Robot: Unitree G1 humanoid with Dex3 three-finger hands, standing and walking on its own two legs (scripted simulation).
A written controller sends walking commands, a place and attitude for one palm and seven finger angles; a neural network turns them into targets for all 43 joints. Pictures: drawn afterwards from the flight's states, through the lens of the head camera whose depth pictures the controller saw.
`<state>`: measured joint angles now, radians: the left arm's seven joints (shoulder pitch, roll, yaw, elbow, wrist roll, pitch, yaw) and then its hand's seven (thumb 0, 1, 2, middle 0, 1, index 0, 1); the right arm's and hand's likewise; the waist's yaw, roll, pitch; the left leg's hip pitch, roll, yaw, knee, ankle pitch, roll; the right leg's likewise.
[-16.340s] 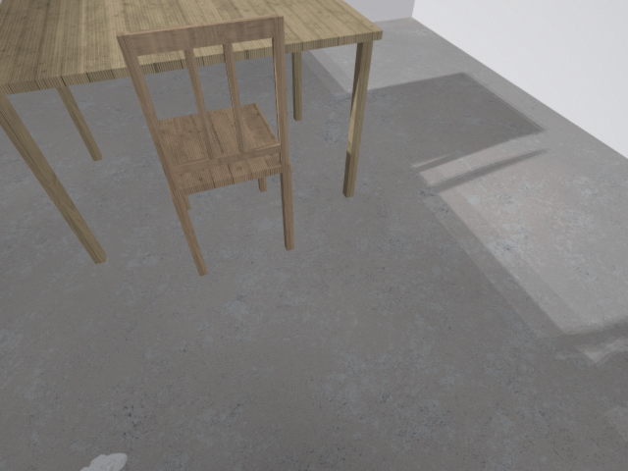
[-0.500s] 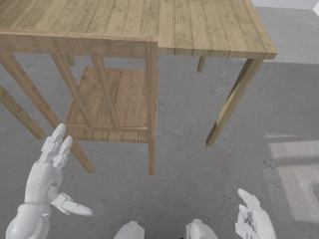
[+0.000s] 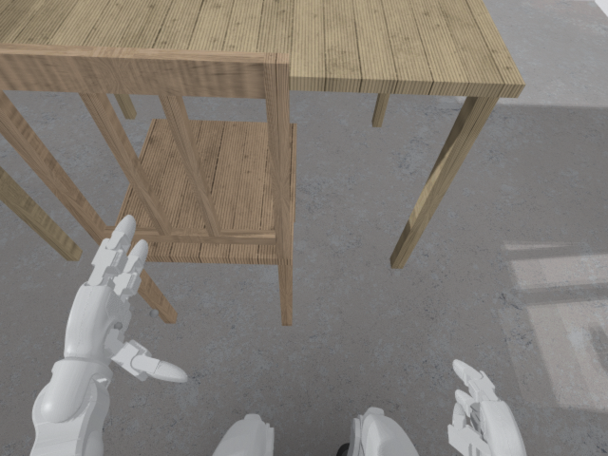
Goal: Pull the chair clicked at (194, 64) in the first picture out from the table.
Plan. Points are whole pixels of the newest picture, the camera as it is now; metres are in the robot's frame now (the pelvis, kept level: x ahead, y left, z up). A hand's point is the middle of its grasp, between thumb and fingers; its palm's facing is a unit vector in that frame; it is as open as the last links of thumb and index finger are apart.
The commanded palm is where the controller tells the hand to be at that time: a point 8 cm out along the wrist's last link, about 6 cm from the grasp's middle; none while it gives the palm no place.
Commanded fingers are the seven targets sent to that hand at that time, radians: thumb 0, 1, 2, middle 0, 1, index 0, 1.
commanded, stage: aim the fingers beside a spindle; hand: left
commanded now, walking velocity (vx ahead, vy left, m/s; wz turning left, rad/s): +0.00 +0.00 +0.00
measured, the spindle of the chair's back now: (136, 176) +0.51 +0.29 +0.01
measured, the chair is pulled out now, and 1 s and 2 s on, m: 0.00 0.00 0.00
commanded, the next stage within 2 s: push the fingers through the gap in 1.90 s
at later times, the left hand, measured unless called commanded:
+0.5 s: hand (175, 292) +0.31 +0.19 +0.02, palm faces +0.02 -1.00 -0.05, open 16.9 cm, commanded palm +0.29 +0.24 +0.02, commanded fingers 0.00 -0.50 0.30 -0.06 -0.08 -0.06 -0.08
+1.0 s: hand (195, 263) +0.36 +0.17 +0.00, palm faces +0.02 -1.00 -0.04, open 16.9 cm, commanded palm +0.34 +0.23 +0.00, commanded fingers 0.00 -0.50 0.30 -0.06 -0.08 -0.06 -0.08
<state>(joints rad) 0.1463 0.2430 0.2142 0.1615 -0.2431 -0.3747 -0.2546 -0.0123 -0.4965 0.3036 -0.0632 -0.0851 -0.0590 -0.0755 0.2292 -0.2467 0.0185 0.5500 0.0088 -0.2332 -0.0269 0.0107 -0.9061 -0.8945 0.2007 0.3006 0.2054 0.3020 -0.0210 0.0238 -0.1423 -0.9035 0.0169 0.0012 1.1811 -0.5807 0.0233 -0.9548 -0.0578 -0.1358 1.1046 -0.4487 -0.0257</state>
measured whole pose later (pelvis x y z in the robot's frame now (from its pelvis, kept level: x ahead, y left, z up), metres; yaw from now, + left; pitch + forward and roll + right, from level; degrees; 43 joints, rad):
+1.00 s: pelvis -0.01 +0.00 -0.03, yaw -1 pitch +23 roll -1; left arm -0.25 0.25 0.25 0.51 -0.18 -0.44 -0.19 -0.01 -0.50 0.30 -0.06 -0.09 -0.06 -0.08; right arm 0.23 -0.25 0.01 0.59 -0.01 -0.14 -0.01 0.01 -0.91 -0.89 0.20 0.30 0.20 0.30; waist -0.06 0.02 -0.16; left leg -1.09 0.02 0.02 1.29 -0.60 0.02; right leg -1.15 -0.06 -0.11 1.22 -0.46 -0.03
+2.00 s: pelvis +0.00 +0.00 -0.02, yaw -1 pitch +23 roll -2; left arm -0.22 0.22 0.19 0.50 -0.17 -0.45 -0.17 -0.01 -0.50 0.30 -0.06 -0.08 -0.06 -0.08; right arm 0.22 -0.25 0.01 0.58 -0.01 -0.09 0.00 0.01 -0.91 -0.89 0.20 0.30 0.20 0.30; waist -0.05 0.02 -0.17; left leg -1.08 0.02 0.02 1.28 -0.61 0.03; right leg -1.15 -0.06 -0.11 1.21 -0.47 -0.02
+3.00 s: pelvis -0.01 +0.00 -0.03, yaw -2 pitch +27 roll -2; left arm -0.66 0.36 0.35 0.95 -0.11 -0.48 -0.17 -0.01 -0.50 0.30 -0.06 -0.08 -0.06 -0.08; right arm 0.27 -0.26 0.03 0.62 -0.03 -0.03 0.01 0.00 -0.91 -0.89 0.20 0.30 0.20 0.30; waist -0.13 0.03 -0.16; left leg -1.17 0.03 0.02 1.30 -0.61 0.03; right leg -1.23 -0.05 -0.11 1.22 -0.45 -0.02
